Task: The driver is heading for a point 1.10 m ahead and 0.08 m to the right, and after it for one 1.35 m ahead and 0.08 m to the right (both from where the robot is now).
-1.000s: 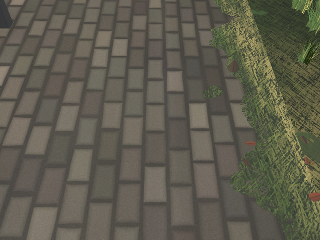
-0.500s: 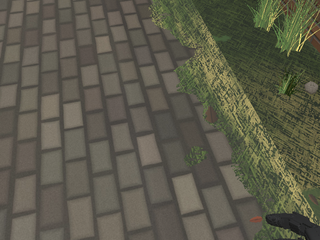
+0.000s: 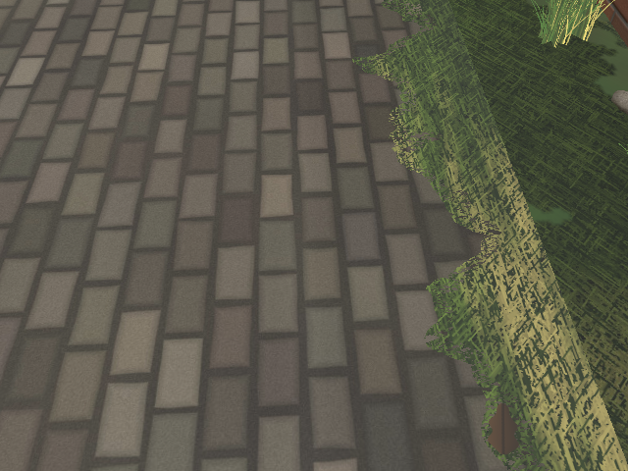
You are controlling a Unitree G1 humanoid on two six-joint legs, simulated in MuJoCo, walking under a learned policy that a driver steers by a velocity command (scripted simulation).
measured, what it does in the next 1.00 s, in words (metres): walks ahead, turning right: left foot, then right foot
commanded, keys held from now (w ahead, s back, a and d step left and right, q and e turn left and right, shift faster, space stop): w+shift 0.20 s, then w+e+shift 0.72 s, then w+shift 0.02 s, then w+q+shift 0.06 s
